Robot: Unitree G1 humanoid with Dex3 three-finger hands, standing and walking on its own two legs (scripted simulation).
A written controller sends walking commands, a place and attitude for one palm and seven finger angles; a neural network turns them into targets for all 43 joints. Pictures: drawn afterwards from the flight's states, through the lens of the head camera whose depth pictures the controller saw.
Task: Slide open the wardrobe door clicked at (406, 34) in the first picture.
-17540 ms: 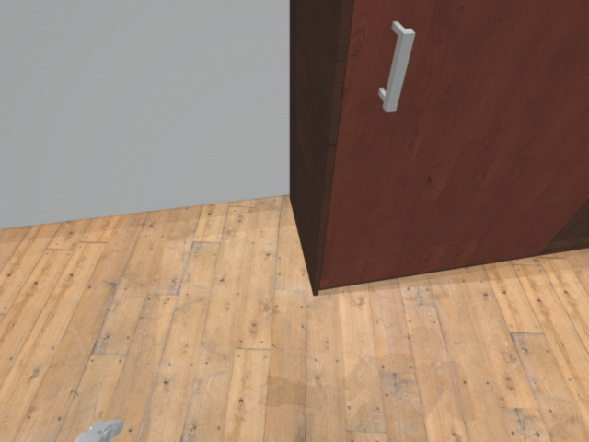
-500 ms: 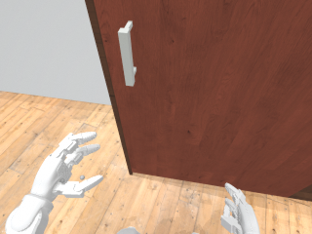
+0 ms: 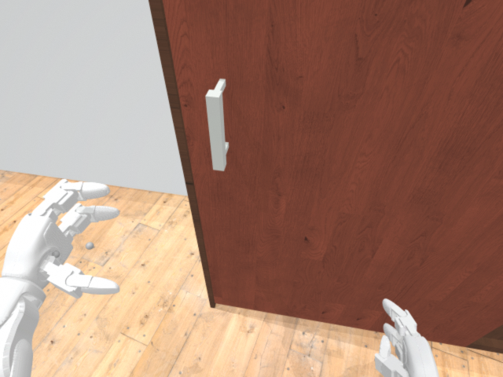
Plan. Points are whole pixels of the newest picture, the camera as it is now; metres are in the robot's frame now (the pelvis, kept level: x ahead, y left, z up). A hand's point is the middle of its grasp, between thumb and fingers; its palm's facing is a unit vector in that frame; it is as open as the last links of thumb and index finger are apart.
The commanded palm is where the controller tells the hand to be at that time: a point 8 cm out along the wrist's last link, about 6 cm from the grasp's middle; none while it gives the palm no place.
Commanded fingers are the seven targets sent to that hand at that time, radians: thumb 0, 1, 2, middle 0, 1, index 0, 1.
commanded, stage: raise the hand with hooked fingers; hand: left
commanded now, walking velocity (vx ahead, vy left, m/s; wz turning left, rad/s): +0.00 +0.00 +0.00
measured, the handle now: (220, 126) +0.49 +0.11 +0.16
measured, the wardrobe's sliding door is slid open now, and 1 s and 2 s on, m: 0.00 0.00 0.00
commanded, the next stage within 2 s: move the hooked fingers beside the handle in 0.88 s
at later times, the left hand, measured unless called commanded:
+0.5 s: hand (72, 191) +0.29 +0.27 +0.19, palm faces -0.01 -1.00 -0.09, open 14.0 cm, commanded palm +0.24 +0.30 +0.19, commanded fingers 0.00 -0.50 0.30 -0.30 -1.20 -0.30 -1.20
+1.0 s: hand (83, 198) +0.28 +0.25 +0.18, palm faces -0.01 -1.00 -0.09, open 14.0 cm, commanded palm +0.25 +0.30 +0.19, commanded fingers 0.00 -0.50 0.30 -0.30 -1.20 -0.30 -1.20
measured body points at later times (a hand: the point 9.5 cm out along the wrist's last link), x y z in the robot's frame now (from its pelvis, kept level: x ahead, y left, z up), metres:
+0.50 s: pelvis +0.01 -0.02 +0.01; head +0.00 -0.04 +0.46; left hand +0.28 +0.32 +0.19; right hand +0.19 -0.25 -0.07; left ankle +0.00 +0.10 -0.73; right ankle +0.01 -0.13 -0.73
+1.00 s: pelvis +0.01 -0.02 +0.01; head +0.00 -0.04 +0.46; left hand +0.28 +0.31 +0.19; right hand +0.19 -0.25 -0.06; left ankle +0.00 +0.10 -0.73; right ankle +0.01 -0.13 -0.73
